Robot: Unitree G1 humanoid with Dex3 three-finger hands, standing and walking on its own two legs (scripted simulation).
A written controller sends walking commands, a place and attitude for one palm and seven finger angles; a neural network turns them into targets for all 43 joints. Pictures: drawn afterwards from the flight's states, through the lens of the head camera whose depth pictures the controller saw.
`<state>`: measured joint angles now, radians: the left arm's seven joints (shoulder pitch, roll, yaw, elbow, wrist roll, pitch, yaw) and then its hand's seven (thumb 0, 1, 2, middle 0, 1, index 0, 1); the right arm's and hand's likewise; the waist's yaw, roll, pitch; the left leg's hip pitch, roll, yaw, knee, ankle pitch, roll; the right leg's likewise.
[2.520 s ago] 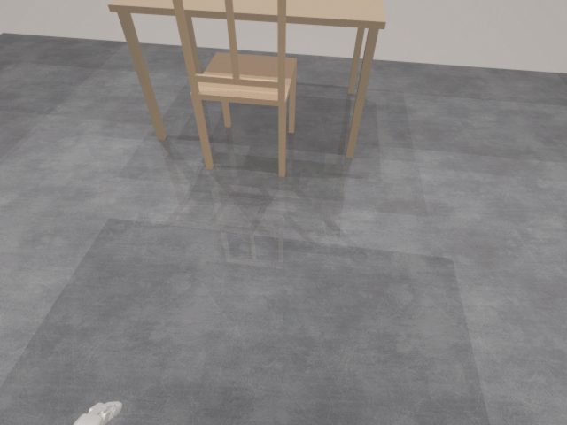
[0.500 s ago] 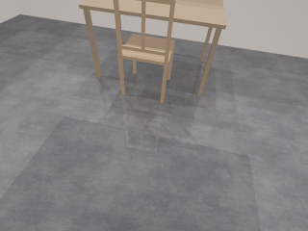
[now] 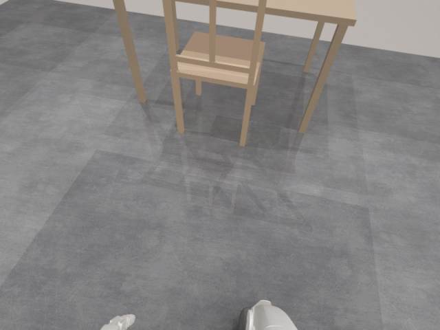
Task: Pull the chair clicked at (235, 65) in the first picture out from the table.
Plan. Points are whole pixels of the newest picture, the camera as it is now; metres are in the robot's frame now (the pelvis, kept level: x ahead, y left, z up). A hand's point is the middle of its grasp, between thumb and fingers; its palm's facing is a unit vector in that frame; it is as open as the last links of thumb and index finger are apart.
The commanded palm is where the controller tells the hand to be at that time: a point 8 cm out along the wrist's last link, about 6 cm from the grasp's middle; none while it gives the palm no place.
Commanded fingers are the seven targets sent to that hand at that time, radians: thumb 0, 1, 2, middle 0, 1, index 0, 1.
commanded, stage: walk to a spot facing it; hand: left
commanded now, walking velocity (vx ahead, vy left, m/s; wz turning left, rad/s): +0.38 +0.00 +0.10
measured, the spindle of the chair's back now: (212, 24) +1.25 +0.02 -0.06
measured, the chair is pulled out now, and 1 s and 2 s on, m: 0.00 0.00 0.00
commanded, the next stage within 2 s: turn to face it in 0.70 s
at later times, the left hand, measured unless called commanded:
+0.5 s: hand out of the picture +0.15 +0.17 -0.17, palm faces +0.21 -0.96 -0.17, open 7.3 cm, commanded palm none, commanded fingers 0.00 0.90 0.90 -0.20 -0.30 -0.20 -0.30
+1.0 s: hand (132, 184) +0.50 +0.24 -0.16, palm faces +0.04 -0.97 -0.22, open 7.3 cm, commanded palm none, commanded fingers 0.00 0.90 0.90 -0.20 -0.30 -0.20 -0.30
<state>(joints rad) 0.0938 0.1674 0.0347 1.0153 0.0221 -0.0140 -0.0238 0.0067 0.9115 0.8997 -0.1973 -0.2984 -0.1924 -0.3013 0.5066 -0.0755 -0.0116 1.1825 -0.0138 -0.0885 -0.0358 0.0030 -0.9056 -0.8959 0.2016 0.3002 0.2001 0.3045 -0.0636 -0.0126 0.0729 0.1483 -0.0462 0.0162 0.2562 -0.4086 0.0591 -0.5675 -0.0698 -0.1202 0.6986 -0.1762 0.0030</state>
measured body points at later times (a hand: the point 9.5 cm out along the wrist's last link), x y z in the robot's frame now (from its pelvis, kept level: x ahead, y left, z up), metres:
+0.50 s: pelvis +0.25 +0.01 +0.01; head +0.27 +0.02 +0.45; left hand +0.14 +0.22 -0.15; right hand +0.38 -0.21 -0.13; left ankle +0.35 +0.14 -0.70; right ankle +0.16 -0.10 -0.73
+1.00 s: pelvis +0.44 +0.04 +0.01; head +0.45 +0.04 +0.46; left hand +0.49 +0.29 -0.14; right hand +0.42 -0.18 -0.15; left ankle +0.36 +0.13 -0.73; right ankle +0.54 -0.08 -0.70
